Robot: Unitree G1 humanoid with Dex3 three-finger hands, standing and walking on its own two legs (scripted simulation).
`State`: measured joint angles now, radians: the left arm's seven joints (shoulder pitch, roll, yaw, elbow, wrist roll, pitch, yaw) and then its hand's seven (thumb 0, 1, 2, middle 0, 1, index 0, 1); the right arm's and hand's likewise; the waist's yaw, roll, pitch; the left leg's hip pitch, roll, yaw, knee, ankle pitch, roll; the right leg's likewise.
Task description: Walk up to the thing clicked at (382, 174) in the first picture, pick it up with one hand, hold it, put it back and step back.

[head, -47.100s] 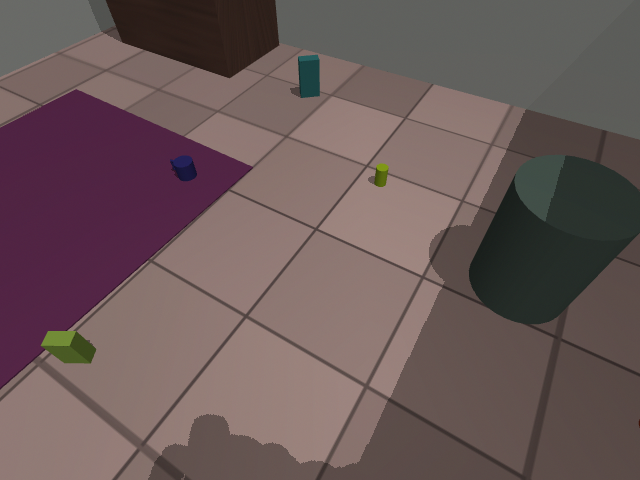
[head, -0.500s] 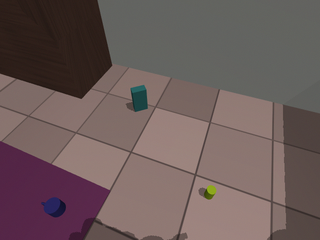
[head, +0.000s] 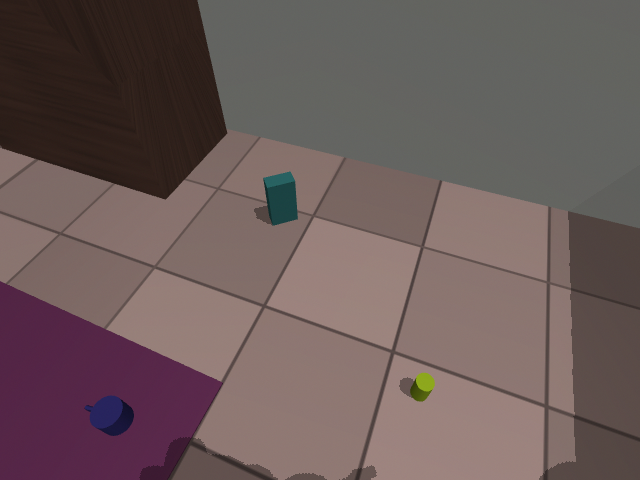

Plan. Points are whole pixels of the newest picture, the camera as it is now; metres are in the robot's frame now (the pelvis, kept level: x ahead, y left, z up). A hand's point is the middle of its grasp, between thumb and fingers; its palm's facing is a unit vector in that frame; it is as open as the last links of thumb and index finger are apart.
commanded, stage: stand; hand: right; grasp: from above
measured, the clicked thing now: (422, 387) +0.45 -0.30 -0.73
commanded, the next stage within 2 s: step back in 0.08 s
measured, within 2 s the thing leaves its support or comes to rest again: neither
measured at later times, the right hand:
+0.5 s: hand out of the picture +0.03 -0.26 -0.17, palm faces -0.04 +0.90 -0.42, open 7.4 cm
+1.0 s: hand out of the picture -0.06 -0.29 -0.18, palm faces -0.07 +0.91 -0.40, open 7.4 cm
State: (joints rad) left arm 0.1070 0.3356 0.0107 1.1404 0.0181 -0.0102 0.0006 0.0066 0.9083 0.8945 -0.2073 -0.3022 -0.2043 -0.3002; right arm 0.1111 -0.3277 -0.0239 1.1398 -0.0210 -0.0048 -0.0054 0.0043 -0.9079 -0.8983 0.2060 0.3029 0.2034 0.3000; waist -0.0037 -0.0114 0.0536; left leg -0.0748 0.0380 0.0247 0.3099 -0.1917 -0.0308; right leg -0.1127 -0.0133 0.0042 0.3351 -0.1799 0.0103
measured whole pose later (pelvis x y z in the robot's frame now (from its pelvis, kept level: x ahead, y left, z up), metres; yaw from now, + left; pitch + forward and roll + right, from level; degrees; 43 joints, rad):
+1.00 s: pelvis -0.18 -0.02 -0.03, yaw +3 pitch -2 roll +0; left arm 0.13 0.37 0.05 0.85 0.02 0.03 0.02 0.01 0.90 0.89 -0.21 -0.30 -0.21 -0.30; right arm 0.15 -0.38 -0.07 0.86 -0.02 0.05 -0.02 0.01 -0.91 -0.90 0.21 0.30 0.20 0.30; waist 0.00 0.01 0.19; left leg -0.31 -0.05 -0.07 0.79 -0.44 0.00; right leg -0.32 0.00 -0.07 0.67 -0.32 -0.04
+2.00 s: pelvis -0.48 -0.01 -0.02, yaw +3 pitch -1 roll -2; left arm 0.19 0.41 0.05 0.86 0.01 0.04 0.02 0.01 0.91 0.89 -0.21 -0.30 -0.20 -0.30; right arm 0.18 -0.36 -0.06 0.82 -0.05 0.05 -0.01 0.01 -0.90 -0.90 0.21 0.30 0.21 0.30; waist -0.02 -0.01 0.14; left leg -0.34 0.04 -0.03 0.65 -0.29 0.00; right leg -0.40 0.08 0.07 0.96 -0.49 0.01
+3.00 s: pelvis -0.63 +0.00 -0.02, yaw +1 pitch -3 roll +1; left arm 0.21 0.36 0.05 0.98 0.02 0.00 -0.01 0.01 0.90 0.89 -0.21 -0.30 -0.21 -0.30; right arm 0.17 -0.39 -0.06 0.99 -0.03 -0.03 0.00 0.01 -0.91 -0.90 0.21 0.30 0.20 0.30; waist 0.00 -0.02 0.07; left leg -0.27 0.00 0.03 0.59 -0.25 0.01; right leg -0.25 -0.02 0.04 0.65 -0.35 0.00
